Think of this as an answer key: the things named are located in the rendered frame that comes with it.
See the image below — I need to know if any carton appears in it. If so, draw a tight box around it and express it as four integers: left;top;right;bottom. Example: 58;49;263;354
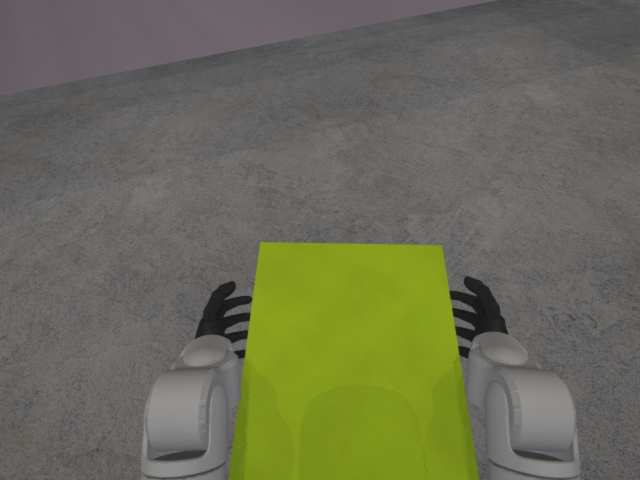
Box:
228;242;479;480

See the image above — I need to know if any left robot forearm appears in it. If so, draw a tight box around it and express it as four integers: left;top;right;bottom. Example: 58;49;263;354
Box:
141;335;241;480

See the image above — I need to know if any left robot hand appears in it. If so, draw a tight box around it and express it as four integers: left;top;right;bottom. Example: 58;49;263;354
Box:
195;281;252;359

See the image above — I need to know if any right robot forearm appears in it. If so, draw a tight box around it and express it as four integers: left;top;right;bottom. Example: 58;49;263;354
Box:
465;332;580;480

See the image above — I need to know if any right robot hand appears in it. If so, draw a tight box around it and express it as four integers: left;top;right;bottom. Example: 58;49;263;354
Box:
449;276;509;359

